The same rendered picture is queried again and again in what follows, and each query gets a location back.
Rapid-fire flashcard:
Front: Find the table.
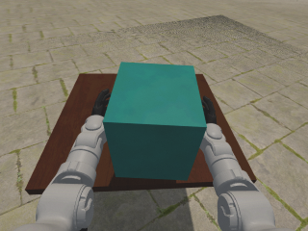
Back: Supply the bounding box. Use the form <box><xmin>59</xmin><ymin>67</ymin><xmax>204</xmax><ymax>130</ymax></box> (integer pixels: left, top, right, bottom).
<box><xmin>25</xmin><ymin>73</ymin><xmax>257</xmax><ymax>231</ymax></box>

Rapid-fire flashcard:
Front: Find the left robot forearm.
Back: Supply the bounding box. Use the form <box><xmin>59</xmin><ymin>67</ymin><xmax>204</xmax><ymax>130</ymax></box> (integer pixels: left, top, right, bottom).
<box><xmin>36</xmin><ymin>115</ymin><xmax>107</xmax><ymax>220</ymax></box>

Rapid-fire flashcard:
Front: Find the right robot forearm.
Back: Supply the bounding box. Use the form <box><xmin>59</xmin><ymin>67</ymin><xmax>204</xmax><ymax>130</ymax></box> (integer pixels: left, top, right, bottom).
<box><xmin>199</xmin><ymin>123</ymin><xmax>275</xmax><ymax>225</ymax></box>

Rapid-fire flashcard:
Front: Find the left robot upper arm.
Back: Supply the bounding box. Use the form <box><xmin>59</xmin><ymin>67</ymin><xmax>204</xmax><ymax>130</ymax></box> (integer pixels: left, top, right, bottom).
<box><xmin>13</xmin><ymin>183</ymin><xmax>94</xmax><ymax>231</ymax></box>

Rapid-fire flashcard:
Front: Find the carton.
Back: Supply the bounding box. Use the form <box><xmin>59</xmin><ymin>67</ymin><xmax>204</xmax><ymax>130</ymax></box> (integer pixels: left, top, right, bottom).
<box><xmin>103</xmin><ymin>62</ymin><xmax>207</xmax><ymax>181</ymax></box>

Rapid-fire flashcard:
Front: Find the robot right hand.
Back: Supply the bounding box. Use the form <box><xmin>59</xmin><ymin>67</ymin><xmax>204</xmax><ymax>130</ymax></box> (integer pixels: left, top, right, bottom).
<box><xmin>201</xmin><ymin>95</ymin><xmax>217</xmax><ymax>124</ymax></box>

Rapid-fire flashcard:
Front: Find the robot left hand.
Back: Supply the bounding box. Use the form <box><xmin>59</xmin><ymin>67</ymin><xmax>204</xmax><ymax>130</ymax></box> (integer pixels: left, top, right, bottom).
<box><xmin>91</xmin><ymin>89</ymin><xmax>112</xmax><ymax>117</ymax></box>

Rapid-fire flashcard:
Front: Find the right robot upper arm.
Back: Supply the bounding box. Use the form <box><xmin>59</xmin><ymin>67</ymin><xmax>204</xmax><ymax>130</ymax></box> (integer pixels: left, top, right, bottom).
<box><xmin>217</xmin><ymin>191</ymin><xmax>295</xmax><ymax>231</ymax></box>

